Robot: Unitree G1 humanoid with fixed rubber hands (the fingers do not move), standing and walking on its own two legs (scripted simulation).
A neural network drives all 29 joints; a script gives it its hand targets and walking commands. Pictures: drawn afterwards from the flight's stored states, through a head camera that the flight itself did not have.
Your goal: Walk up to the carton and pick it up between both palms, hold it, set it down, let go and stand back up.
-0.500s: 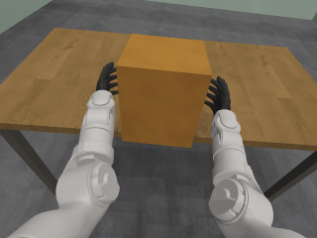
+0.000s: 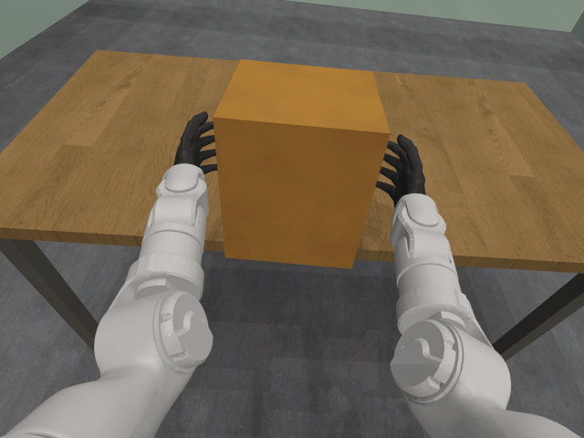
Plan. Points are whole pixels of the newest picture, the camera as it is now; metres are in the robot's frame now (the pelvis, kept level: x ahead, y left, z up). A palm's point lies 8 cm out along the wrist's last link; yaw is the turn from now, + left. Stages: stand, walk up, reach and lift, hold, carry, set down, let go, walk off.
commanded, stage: set down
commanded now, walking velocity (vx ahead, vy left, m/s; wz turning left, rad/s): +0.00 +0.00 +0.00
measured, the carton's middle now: (297, 165) +0.50 +0.01 +0.10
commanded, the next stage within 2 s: none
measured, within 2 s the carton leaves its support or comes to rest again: rests again in 0.24 s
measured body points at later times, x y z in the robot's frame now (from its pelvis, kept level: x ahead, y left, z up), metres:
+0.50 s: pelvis +0.01 +0.00 -0.01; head +0.04 +0.03 +0.44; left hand +0.49 +0.18 +0.13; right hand +0.47 -0.16 +0.13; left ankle +0.02 +0.08 -0.75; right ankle -0.01 -0.09 -0.75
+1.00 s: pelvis +0.01 -0.04 -0.01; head +0.02 -0.02 +0.44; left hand +0.47 +0.22 +0.24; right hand +0.48 -0.23 +0.24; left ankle +0.02 +0.08 -0.75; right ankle -0.01 -0.09 -0.75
